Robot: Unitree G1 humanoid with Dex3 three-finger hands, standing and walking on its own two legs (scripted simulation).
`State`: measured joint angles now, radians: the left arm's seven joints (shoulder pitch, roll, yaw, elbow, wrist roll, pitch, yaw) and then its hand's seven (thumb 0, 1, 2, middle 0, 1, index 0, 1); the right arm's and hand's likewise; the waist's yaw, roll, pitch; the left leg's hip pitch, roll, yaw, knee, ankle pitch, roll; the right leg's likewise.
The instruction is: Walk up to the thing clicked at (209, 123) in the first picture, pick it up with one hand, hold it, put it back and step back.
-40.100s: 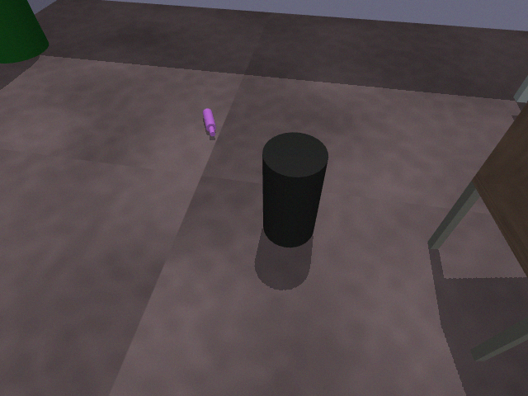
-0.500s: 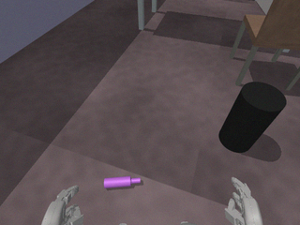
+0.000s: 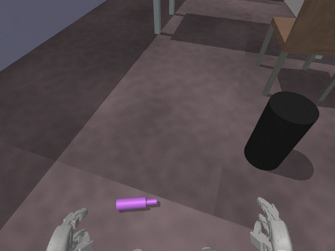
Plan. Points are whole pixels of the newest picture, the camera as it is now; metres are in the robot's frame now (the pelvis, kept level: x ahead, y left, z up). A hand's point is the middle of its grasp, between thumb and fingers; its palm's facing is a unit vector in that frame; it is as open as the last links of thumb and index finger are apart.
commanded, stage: home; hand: left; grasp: from above
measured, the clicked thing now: (137, 202) +0.48 +0.16 -0.68
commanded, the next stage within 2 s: stand in 0.12 s
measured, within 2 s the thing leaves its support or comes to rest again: neither
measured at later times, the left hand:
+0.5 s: hand out of the picture +0.11 +0.23 -0.10, palm faces +0.02 -0.94 -0.35, open 7.4 cm
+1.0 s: hand out of the picture +0.04 +0.24 -0.10, palm faces +0.04 -0.94 -0.33, open 7.4 cm
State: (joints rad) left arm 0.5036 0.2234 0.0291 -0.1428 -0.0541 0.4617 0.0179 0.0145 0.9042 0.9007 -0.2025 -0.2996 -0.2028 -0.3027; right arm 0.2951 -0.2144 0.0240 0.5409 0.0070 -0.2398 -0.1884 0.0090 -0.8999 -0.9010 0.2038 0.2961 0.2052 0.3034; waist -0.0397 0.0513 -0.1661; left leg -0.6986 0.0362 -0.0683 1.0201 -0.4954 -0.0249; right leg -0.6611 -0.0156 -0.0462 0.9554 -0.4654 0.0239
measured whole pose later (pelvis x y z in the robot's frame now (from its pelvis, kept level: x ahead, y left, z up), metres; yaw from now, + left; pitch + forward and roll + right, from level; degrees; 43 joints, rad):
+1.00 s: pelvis +0.00 +0.00 +0.06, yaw +1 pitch -4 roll +0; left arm 0.18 0.28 0.03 1.10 0.03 0.01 0.03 0.01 0.90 0.90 -0.21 -0.30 -0.21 -0.30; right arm 0.16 -0.29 -0.03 1.07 -0.03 0.00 -0.03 0.00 -0.90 -0.90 0.20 0.30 0.20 0.30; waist 0.02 0.02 0.06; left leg -0.15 0.00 -0.04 0.44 -0.22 -0.01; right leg -0.13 -0.05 -0.04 0.43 -0.22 0.03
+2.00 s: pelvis +0.01 -0.01 +0.07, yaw +0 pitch -3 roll +0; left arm 0.10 0.31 0.03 1.16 0.02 -0.01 0.01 0.01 0.90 0.90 -0.21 -0.30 -0.20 -0.30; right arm 0.11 -0.33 -0.01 1.13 -0.02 -0.01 -0.01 0.00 -0.90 -0.90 0.20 0.30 0.20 0.30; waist 0.00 0.03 0.07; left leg -0.10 0.03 -0.03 0.34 -0.19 -0.03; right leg -0.10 -0.02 -0.03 0.34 -0.19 0.01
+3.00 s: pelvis -0.03 +0.02 +0.05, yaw +0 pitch -1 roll -1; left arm 0.05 0.38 0.06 0.98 0.02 0.04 0.01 0.01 0.90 0.90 -0.21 -0.30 -0.21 -0.30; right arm 0.10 -0.40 -0.06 1.01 0.00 0.04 0.01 0.00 -0.90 -0.90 0.20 0.30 0.20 0.30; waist -0.02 0.00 0.16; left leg -0.28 -0.03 -0.01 0.69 -0.33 0.04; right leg -0.30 -0.06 0.00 0.56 -0.24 0.03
